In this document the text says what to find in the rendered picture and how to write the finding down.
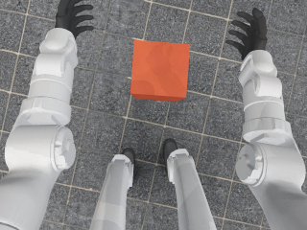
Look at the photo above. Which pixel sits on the left robot hand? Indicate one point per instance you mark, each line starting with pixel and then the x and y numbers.
pixel 66 16

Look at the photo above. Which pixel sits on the right robot hand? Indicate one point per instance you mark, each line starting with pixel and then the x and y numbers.
pixel 256 38

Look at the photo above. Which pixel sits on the right robot upper arm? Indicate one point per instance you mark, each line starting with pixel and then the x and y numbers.
pixel 275 175

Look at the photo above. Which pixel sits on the left robot upper arm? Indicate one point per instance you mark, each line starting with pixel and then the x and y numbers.
pixel 36 155

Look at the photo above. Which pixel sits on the robot right thigh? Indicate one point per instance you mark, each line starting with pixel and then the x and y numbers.
pixel 193 211

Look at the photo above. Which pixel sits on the right robot forearm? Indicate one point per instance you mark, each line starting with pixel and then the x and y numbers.
pixel 263 103

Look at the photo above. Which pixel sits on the left robot forearm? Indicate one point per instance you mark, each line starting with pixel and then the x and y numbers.
pixel 48 101

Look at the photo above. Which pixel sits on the robot left foot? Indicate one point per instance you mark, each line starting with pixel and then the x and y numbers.
pixel 130 155

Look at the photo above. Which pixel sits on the carton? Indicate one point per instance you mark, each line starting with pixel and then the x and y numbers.
pixel 159 70

